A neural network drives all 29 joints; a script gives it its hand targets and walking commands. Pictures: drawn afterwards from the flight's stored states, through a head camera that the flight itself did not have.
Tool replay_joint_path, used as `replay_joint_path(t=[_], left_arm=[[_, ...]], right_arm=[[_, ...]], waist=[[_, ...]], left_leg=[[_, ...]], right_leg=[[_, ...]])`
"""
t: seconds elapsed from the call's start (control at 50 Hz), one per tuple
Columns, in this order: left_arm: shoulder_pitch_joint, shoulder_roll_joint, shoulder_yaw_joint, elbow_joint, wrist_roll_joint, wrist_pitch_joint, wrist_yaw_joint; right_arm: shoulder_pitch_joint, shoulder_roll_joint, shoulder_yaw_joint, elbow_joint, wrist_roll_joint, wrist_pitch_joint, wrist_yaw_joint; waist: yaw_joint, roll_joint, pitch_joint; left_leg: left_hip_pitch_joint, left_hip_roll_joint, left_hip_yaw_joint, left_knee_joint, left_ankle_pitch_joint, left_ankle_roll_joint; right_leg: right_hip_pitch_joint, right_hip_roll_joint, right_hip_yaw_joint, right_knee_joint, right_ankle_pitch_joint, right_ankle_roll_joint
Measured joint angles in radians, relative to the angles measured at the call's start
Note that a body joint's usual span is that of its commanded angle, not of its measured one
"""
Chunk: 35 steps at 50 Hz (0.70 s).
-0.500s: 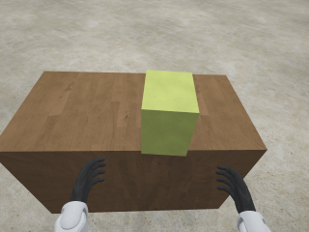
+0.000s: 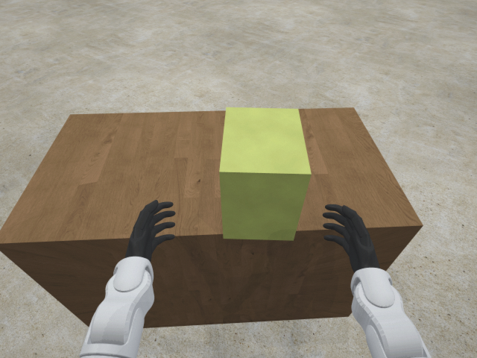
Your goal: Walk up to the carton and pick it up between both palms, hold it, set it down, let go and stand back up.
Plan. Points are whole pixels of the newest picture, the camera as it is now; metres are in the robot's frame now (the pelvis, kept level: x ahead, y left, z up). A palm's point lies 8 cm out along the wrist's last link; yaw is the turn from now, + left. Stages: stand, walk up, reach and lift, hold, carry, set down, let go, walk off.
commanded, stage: reach and lift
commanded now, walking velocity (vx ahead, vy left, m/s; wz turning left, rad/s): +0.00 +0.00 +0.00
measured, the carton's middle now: (260, 174) +0.51 -0.04 -0.01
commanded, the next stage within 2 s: none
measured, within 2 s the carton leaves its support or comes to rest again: neither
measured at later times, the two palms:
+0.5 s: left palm (145, 195) +0.37 +0.17 +0.10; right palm (339, 206) +0.35 -0.16 +0.08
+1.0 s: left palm (157, 153) +0.44 +0.16 +0.13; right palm (324, 160) +0.43 -0.14 +0.11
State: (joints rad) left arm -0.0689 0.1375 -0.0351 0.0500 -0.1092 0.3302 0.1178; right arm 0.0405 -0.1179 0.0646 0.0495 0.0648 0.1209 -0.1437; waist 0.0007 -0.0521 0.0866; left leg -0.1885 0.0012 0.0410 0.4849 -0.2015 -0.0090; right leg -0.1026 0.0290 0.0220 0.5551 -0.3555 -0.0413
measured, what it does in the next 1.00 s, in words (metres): stands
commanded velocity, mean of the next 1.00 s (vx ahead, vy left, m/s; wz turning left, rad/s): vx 0.00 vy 0.00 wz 0.00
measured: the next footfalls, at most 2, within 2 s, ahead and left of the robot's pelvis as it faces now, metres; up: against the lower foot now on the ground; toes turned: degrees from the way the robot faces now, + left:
none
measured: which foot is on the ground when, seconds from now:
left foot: down 0.00-1.00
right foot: down 0.00-1.00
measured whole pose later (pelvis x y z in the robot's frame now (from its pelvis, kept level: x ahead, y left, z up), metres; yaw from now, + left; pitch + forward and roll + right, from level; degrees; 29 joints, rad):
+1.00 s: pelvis +0.00 +0.00 +0.00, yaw +0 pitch +10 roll +1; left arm -0.84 0.17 0.09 0.61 -0.11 0.38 0.14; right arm -0.76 -0.16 0.06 0.61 0.14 0.22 -0.23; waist 0.00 -0.03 -0.05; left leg -0.50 0.02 0.04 0.48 -0.16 -0.01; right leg -0.42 0.05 0.02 0.55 -0.31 -0.04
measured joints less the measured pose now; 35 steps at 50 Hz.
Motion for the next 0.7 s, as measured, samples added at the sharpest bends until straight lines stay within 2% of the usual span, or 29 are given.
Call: replay_joint_path(t=[0.14, 0.2, 0.3, 0.36, 0.48, 0.6, 0.7], left_arm=[[-0.146, -0.009, 0.066, 0.0, 0.0, 0.072, 0.001], [-0.206, -0.01, 0.097, 0.017, 0.0, 0.094, 0.0], [-0.303, -0.01, 0.131, 0.11, 0.0, 0.131, -0.004], [-0.336, -0.01, 0.133, 0.151, 0.0, 0.139, -0.004], [-0.357, -0.015, 0.133, 0.154, 0.0, 0.14, -0.004], [-0.425, 0.004, 0.133, 0.164, 0.0, 0.14, -0.004], [-0.545, 0.023, 0.133, 0.252, 0.0, 0.141, -0.004]], right_arm=[[-0.131, 0.0, 0.0, 0.02, 0.022, 0.059, -0.038], [-0.201, 0.0, 0.0, 0.077, 0.027, 0.076, -0.053], [-0.308, 0.0, 0.0, 0.199, 0.04, 0.104, -0.072], [-0.34, 0.0, 0.0, 0.224, 0.05, 0.105, -0.085], [-0.374, -0.002, 0.0, 0.224, 0.064, 0.096, -0.112], [-0.438, -0.016, 0.0, 0.249, 0.07, 0.095, -0.118], [-0.538, -0.033, 0.0, 0.318, 0.072, 0.098, -0.115]], waist=[[0.0, 0.0, 0.002], [0.0, 0.0, 0.007], [0.0, 0.005, 0.009], [0.0, 0.009, 0.009], [0.0, 0.015, 0.009], [0.0, 0.02, 0.009], [0.0, 0.025, 0.009]], left_leg=[[-0.003, 0.0, 0.0, -0.003, 0.0, 0.0], [-0.004, 0.0, 0.0, -0.003, 0.0, 0.0], [-0.018, 0.0, 0.0, -0.003, 0.0, 0.0], [-0.031, 0.0, 0.0, -0.003, 0.0, 0.0], [-0.059, 0.0, 0.0, -0.003, 0.001, 0.0], [-0.091, 0.003, 0.0, -0.003, 0.007, 0.0], [-0.132, 0.008, 0.0, -0.003, 0.019, 0.0]], right_leg=[[-0.004, 0.0, 0.0, 0.0, -0.001, 0.0], [-0.006, 0.0, 0.0, 0.0, -0.001, 0.0], [-0.019, 0.0, 0.0, 0.0, -0.001, 0.0], [-0.033, 0.0, 0.0, 0.0, -0.001, 0.0], [-0.061, 0.0, 0.0, 0.0, -0.001, 0.0], [-0.093, 0.003, 0.0, 0.0, 0.006, 0.0], [-0.135, 0.007, 0.0, 0.0, 0.019, 0.0]])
